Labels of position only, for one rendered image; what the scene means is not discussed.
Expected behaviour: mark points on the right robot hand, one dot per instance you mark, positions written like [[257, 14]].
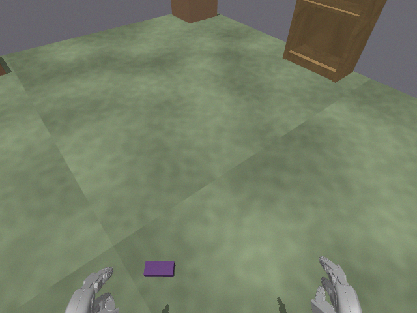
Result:
[[343, 296]]

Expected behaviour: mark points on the bookshelf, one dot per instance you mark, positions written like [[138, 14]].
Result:
[[328, 36]]

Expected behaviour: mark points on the left robot hand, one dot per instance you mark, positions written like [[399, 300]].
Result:
[[83, 299]]

